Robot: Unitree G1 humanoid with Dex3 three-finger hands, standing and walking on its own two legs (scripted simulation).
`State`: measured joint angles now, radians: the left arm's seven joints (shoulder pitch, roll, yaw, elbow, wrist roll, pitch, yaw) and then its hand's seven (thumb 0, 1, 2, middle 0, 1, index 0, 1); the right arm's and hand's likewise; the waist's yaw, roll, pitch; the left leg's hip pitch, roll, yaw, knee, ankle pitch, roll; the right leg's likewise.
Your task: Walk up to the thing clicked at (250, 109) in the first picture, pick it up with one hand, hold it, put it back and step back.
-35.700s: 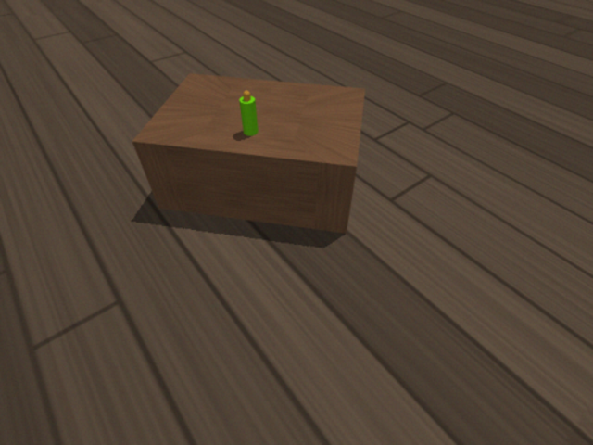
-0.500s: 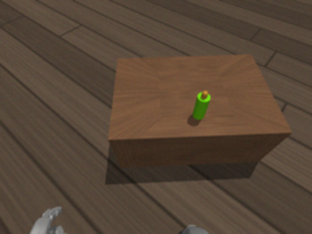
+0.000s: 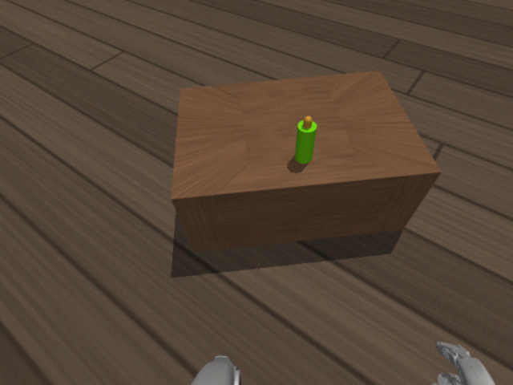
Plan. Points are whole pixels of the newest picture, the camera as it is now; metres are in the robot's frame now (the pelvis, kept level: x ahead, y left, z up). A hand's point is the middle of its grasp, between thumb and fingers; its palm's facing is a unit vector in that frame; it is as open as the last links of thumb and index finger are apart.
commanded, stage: step back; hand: right
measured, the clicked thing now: (305, 138) +0.89 -0.14 -0.27
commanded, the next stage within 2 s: stand in 1.84 s
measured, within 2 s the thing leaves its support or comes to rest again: neither
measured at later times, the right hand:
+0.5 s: hand out of the picture -0.05 -0.27 -0.12, palm faces -0.13 +0.89 -0.43, open 7.3 cm
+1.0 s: hand out of the picture -0.21 -0.29 -0.15, palm faces -0.13 +0.92 -0.36, open 7.3 cm
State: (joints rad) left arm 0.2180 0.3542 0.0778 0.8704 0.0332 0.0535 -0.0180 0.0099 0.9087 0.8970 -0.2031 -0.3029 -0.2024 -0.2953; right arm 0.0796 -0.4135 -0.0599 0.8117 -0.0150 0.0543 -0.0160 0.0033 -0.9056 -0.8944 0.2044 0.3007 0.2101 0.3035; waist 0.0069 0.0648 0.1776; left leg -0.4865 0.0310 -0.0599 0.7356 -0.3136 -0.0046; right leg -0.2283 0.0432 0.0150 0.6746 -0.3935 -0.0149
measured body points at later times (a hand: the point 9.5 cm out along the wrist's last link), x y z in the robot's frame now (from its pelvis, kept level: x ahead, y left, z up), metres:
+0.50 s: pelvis -0.16 -0.01 +0.01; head -0.11 +0.02 +0.46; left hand -0.05 +0.30 -0.11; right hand -0.05 -0.31 -0.09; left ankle -0.13 +0.11 -0.72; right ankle -0.17 -0.16 -0.62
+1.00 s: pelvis -0.28 -0.03 +0.00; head -0.26 -0.04 +0.45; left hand -0.24 +0.31 -0.10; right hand -0.20 -0.34 -0.13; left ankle -0.29 +0.08 -0.72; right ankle -0.26 -0.17 -0.72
